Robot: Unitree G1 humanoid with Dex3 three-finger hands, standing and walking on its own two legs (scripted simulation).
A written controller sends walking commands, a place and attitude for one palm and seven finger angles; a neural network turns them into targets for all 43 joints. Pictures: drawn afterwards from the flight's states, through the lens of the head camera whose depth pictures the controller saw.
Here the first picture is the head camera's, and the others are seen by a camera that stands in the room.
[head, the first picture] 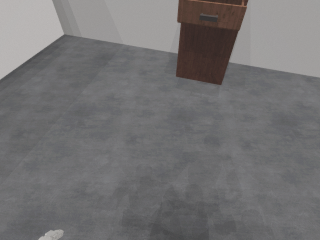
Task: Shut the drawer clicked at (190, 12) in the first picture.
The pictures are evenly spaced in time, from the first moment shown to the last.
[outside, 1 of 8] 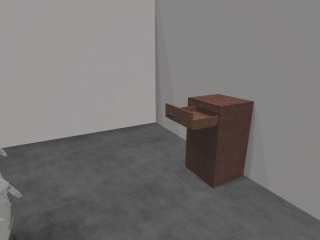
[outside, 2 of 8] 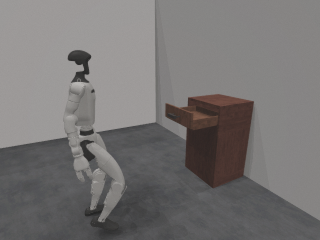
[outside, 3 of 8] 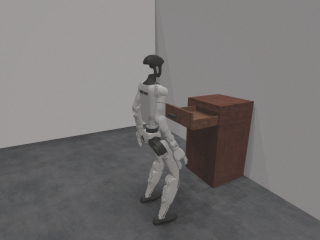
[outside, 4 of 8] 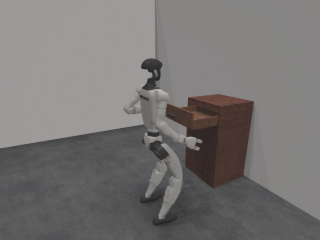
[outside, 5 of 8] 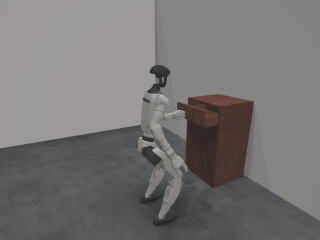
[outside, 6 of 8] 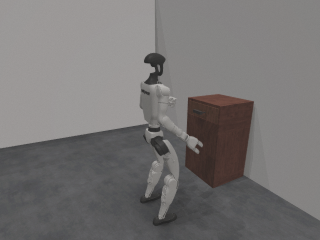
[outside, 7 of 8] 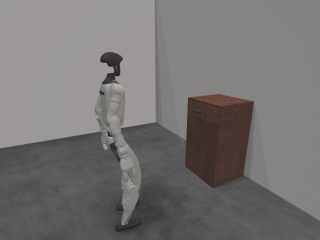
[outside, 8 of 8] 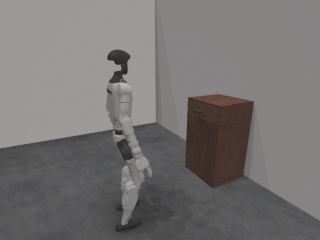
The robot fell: no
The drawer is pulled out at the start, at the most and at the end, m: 0.30 0.30 0.00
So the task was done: yes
